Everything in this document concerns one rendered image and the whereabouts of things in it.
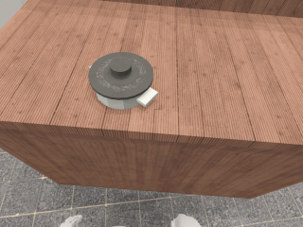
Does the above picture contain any lid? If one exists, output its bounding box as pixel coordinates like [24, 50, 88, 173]
[88, 52, 154, 100]

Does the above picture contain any knob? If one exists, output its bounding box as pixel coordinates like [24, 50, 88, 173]
[110, 57, 132, 77]

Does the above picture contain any table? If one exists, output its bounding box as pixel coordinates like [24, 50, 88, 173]
[0, 0, 303, 199]

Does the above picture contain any robot right thigh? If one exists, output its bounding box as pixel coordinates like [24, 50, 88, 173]
[170, 216, 202, 227]

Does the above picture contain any left robot hand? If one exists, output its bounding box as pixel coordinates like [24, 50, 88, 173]
[60, 215, 82, 227]

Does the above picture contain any pot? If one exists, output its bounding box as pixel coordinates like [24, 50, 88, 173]
[89, 65, 158, 110]

